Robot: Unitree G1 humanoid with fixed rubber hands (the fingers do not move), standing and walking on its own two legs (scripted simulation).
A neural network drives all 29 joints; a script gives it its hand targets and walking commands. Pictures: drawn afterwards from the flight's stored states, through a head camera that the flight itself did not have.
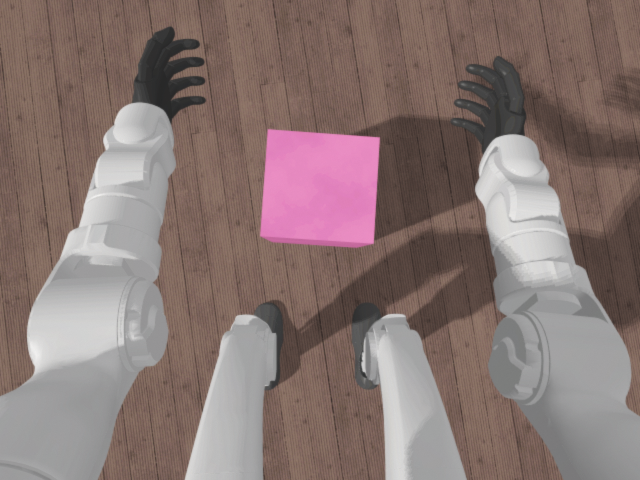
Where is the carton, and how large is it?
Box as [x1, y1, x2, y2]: [260, 129, 379, 247]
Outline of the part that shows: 268,129 260,235 271,241 353,247 373,243 379,137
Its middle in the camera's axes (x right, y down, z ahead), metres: +0.00 -0.10 +0.85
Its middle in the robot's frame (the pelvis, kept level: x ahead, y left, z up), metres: +0.48 -0.01 -0.51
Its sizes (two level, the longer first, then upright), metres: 0.210 0.200 0.250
